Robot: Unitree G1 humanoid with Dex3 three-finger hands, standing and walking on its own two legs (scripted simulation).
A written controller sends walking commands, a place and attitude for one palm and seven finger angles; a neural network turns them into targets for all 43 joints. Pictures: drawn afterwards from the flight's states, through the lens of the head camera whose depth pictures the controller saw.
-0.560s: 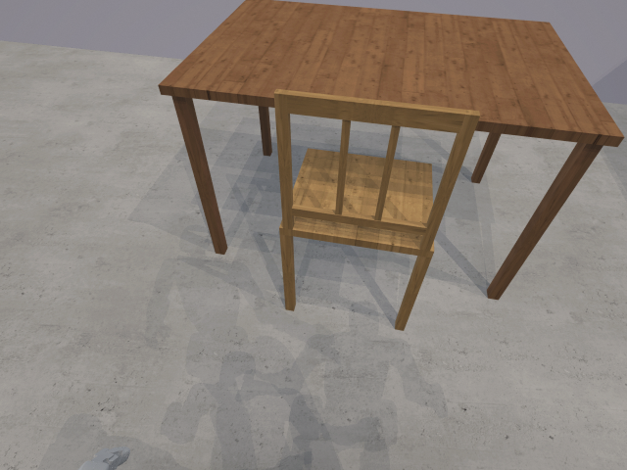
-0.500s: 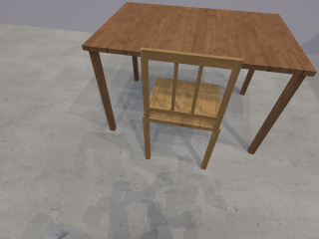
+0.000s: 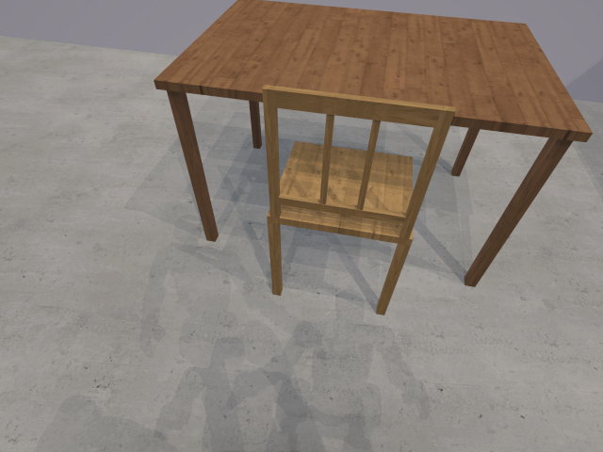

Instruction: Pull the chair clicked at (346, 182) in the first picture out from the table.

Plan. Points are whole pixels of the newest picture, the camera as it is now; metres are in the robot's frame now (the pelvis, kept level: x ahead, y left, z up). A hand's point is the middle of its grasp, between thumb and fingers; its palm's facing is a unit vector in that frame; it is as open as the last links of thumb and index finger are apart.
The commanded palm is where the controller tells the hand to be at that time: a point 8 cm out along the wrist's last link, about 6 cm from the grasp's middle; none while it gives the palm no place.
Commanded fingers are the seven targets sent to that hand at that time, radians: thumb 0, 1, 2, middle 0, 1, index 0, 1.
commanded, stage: stand and wait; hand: left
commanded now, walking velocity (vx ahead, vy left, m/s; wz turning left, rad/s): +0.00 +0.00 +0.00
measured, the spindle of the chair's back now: (326, 162) +0.80 -0.01 -0.10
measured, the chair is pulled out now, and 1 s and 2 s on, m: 0.00 0.00 0.00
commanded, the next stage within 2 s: look at it before walking up in 0.26 s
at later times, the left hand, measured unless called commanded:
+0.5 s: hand out of the picture +0.07 +0.24 -0.15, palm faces -0.02 -0.94 -0.33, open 7.4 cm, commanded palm none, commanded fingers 0.00 0.90 0.90 -0.20 -0.30 -0.20 -0.30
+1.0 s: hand out of the picture +0.08 +0.24 -0.15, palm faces -0.01 -0.94 -0.33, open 7.4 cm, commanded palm none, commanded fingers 0.00 0.90 0.90 -0.20 -0.30 -0.20 -0.30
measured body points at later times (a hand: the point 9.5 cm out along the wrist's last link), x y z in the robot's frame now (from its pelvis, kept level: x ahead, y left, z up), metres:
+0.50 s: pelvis +0.00 +0.00 +0.00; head +0.00 +0.00 +0.45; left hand +0.08 +0.29 -0.13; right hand +0.06 -0.30 -0.13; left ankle +0.01 +0.11 -0.74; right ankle +0.01 -0.13 -0.74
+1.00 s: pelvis +0.01 -0.01 +0.00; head +0.01 -0.01 +0.45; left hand +0.08 +0.29 -0.13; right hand +0.09 -0.30 -0.13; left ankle +0.01 +0.11 -0.74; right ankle +0.01 -0.13 -0.74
